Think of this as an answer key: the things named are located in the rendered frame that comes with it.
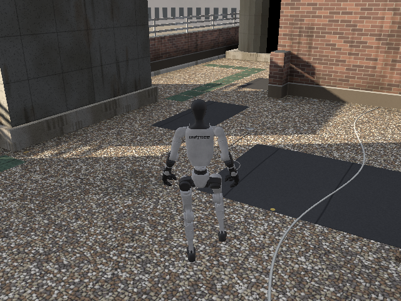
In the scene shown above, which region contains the robot right shin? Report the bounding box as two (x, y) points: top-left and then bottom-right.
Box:
(215, 193), (224, 234)

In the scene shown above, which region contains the robot left upper arm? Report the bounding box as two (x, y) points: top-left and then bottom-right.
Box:
(169, 127), (186, 161)

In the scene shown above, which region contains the right robot forearm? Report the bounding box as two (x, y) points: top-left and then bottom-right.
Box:
(224, 152), (237, 176)

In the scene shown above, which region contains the left robot hand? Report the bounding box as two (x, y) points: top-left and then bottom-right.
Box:
(162, 173), (176, 186)

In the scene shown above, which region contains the robot right upper arm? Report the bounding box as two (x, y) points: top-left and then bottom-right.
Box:
(212, 126), (230, 161)

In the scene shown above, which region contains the right robot hand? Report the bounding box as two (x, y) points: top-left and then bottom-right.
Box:
(225, 174), (239, 187)

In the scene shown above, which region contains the robot left thigh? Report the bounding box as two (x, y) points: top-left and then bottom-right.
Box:
(179, 176), (194, 223)

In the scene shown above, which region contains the left robot forearm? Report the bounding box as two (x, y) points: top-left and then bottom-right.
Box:
(163, 152), (175, 176)

